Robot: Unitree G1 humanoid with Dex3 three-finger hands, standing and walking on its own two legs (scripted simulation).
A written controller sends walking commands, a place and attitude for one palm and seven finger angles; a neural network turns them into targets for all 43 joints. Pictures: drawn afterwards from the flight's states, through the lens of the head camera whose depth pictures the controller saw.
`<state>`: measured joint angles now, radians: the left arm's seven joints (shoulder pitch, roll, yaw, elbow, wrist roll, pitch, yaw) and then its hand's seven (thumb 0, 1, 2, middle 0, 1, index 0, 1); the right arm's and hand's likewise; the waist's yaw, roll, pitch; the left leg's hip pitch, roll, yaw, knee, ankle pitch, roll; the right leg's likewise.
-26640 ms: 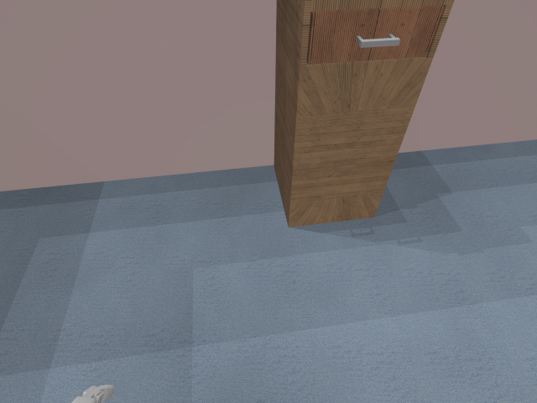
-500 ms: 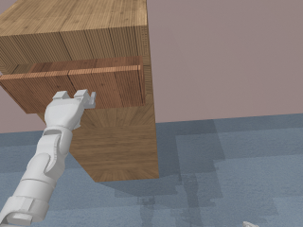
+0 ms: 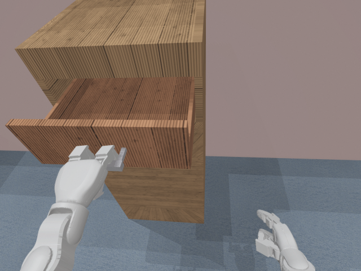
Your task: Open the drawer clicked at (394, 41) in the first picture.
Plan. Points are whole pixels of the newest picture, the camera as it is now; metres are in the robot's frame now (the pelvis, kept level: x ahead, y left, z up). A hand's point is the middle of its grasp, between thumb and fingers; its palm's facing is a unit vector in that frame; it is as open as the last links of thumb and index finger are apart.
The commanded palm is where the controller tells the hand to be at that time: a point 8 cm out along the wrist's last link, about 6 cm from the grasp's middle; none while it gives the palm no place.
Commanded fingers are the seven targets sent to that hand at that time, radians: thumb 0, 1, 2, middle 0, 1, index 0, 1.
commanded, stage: pull the drawer open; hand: left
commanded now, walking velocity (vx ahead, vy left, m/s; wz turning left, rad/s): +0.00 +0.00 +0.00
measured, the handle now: (99, 158) +0.31 +0.22 +0.11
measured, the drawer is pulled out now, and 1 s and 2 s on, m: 0.16 0.18 0.25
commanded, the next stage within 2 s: none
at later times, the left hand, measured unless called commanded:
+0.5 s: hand (93, 191) +0.24 +0.22 +0.08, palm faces +0.04 -0.06 -1.00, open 5.4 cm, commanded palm +0.22 +0.22 +0.13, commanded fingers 0.00 0.90 0.90 -0.40 -1.35 -0.40 -1.35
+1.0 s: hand (92, 193) +0.24 +0.22 +0.08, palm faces +0.05 -0.09 -0.99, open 5.5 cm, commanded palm +0.18 +0.23 +0.13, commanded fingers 0.00 0.90 0.90 -0.40 -1.35 -0.40 -1.35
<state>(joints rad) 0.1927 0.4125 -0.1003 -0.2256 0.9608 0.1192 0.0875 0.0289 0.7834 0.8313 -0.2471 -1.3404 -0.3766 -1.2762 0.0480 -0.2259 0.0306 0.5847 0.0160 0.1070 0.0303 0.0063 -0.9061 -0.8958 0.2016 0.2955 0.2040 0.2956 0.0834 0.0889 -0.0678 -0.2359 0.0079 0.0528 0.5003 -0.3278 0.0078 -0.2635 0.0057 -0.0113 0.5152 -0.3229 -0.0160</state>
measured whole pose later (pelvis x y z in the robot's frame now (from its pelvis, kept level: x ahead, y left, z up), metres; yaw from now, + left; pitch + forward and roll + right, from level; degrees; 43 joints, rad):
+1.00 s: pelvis -0.06 +0.00 +0.00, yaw -1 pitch +1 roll +1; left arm -0.05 0.42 -0.08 0.08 0.95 0.03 0.10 0.01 0.78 0.82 -0.32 -1.35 -0.38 -1.31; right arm 0.13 -0.24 0.00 0.66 0.03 0.06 -0.04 0.01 -0.91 -0.90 0.20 0.30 0.20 0.30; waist 0.06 0.08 -0.03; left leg -0.26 0.00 0.07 0.49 -0.25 0.01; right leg -0.30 0.00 0.00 0.53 -0.24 -0.02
